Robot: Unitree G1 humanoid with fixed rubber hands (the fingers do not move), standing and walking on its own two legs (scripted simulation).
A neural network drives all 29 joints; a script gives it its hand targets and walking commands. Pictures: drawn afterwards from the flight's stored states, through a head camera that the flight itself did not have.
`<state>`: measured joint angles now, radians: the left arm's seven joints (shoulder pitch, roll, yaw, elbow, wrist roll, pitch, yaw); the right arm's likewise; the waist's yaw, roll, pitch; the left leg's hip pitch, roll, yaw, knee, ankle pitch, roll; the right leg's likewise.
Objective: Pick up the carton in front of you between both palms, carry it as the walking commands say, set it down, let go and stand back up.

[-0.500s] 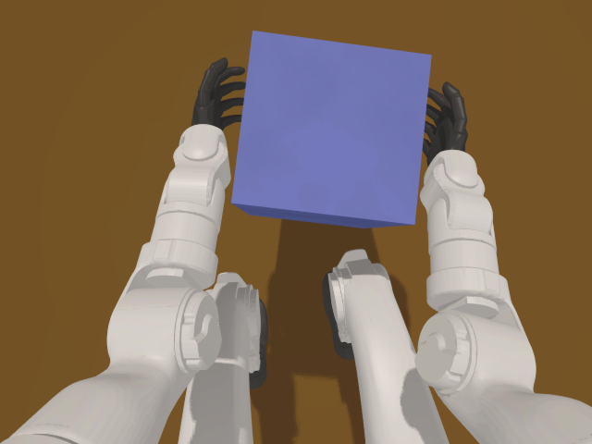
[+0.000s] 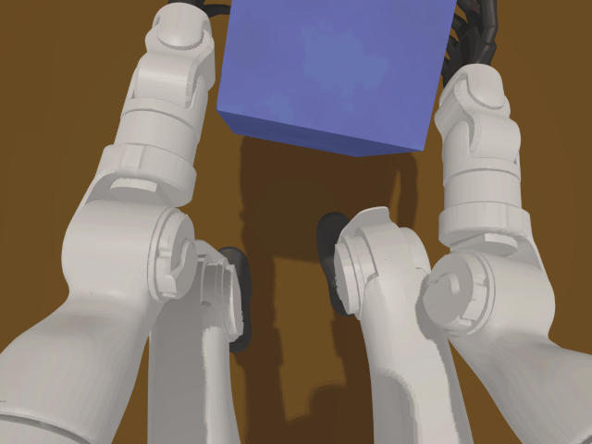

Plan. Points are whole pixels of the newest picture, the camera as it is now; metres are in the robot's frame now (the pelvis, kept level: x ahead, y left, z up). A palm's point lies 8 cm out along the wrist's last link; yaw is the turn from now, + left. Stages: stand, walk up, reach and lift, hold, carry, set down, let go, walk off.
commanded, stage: set down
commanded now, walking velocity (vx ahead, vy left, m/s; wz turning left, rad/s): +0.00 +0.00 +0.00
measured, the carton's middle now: (320, 62) +0.51 -0.10 -0.23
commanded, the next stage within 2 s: none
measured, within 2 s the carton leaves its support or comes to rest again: rests again in 1.22 s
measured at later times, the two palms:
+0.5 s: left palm (201, 25) +0.55 +0.04 -0.20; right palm (456, 63) +0.47 -0.25 -0.18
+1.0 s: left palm (206, 23) +0.56 +0.04 -0.20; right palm (460, 67) +0.47 -0.26 -0.19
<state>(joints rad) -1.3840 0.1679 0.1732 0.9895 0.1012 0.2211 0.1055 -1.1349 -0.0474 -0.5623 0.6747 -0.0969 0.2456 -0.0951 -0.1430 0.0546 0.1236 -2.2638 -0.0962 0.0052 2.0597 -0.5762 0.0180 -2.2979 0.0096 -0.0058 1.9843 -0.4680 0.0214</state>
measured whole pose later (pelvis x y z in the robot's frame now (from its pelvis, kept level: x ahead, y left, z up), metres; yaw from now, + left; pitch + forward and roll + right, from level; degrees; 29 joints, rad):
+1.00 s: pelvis +0.00 +0.01 -0.04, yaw -1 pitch +40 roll -4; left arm -1.50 0.19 0.18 1.14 0.16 0.17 0.03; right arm -1.25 -0.19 -0.58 0.94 -0.08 0.17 0.01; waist -0.16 0.02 0.26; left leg -2.30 -0.10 0.01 2.22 -0.61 0.04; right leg -2.31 0.01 -0.01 2.12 -0.51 0.04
